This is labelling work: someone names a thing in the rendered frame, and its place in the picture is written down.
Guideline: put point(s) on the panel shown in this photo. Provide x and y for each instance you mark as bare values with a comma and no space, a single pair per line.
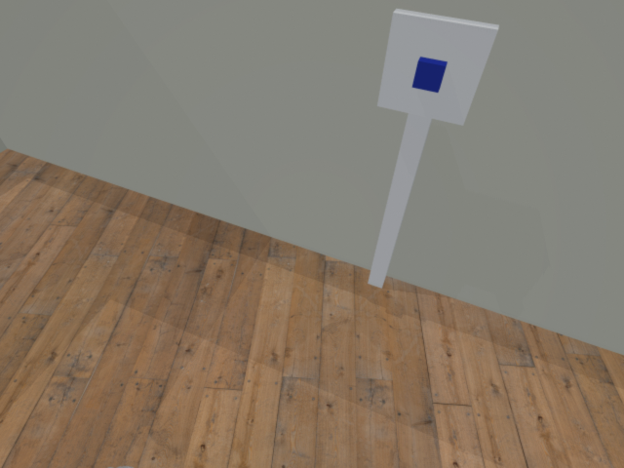
465,45

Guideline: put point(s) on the button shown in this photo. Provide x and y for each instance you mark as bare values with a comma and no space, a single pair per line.
429,74

